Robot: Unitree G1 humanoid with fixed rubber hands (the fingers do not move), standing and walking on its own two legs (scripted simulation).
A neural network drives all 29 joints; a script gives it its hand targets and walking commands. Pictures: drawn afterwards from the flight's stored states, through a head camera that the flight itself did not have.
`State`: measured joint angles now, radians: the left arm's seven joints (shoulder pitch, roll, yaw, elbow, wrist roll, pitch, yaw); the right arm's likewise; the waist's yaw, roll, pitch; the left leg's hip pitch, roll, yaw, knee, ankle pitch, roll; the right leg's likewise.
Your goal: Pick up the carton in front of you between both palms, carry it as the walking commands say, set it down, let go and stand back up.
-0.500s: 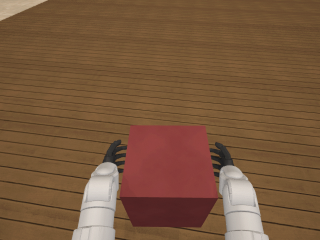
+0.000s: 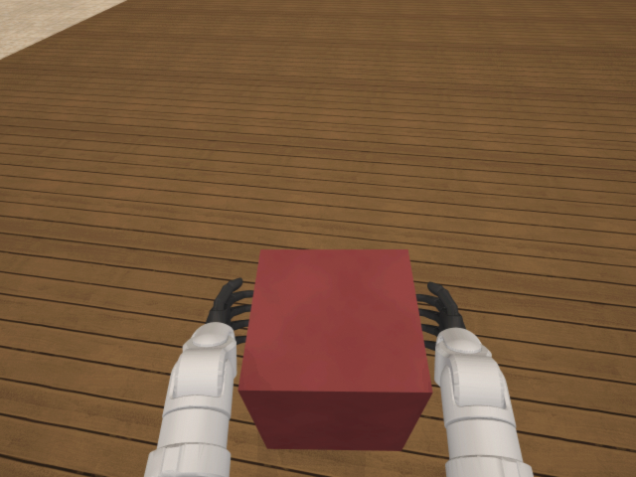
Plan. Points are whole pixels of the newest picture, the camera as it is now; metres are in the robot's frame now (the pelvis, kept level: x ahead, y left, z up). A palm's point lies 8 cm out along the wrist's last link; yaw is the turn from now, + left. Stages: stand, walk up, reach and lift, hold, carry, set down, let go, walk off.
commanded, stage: hold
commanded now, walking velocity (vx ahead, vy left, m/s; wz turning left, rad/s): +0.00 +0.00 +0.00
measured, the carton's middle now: (333, 354) +0.31 +0.00 -0.05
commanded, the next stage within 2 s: set down in 0.30 s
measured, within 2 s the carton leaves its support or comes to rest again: neither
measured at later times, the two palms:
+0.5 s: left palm (218, 328) +0.29 +0.15 +0.05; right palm (443, 319) +0.31 -0.14 +0.04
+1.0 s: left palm (247, 363) +0.35 +0.16 -0.15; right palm (411, 354) +0.38 -0.14 -0.16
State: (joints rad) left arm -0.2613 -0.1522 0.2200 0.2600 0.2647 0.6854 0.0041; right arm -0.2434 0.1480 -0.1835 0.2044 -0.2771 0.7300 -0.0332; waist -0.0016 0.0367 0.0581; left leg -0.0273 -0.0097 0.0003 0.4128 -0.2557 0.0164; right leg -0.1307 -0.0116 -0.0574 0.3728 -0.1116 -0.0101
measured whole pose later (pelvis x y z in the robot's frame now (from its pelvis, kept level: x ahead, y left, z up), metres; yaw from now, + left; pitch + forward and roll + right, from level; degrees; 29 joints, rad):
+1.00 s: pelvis -0.02 -0.01 -0.08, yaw +4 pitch +28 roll +1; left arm -0.58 -0.18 0.40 0.50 0.20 0.13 0.08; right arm -0.62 0.07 -0.37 0.53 -0.25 0.16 0.00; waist 0.00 0.03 0.02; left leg -1.07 -0.09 -0.07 0.97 -0.39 0.00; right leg -1.16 0.04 0.08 0.93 -0.26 0.00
